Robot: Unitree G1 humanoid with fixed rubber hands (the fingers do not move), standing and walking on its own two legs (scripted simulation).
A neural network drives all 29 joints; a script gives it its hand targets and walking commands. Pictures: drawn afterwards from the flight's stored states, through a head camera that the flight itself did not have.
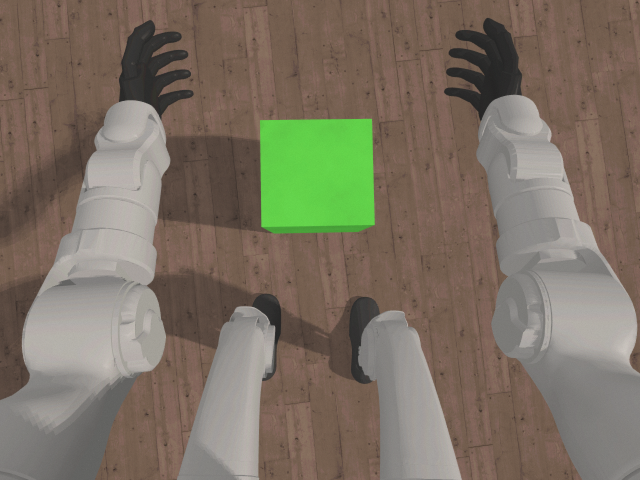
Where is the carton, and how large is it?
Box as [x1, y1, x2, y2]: [260, 119, 374, 233]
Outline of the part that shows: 371,119 260,120 261,226 276,233 358,231 374,224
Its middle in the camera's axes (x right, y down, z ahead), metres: +0.00 -0.11 +0.85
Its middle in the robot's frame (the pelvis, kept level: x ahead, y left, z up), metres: +0.49 +0.01 -0.51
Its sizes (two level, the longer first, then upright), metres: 0.210 0.200 0.250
